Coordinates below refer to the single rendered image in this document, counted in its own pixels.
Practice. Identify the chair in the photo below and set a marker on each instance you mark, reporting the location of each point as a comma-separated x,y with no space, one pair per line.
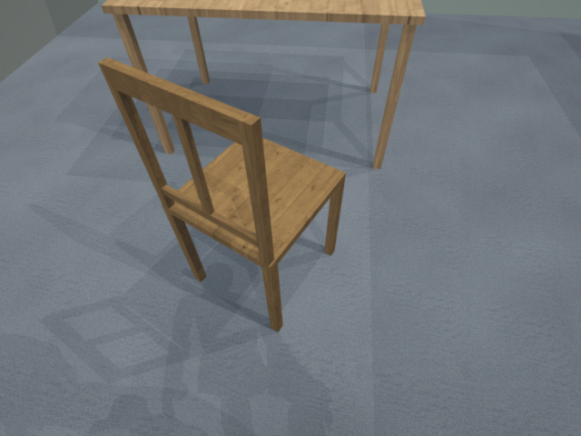
256,198

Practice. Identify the table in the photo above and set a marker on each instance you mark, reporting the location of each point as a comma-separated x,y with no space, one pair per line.
408,13

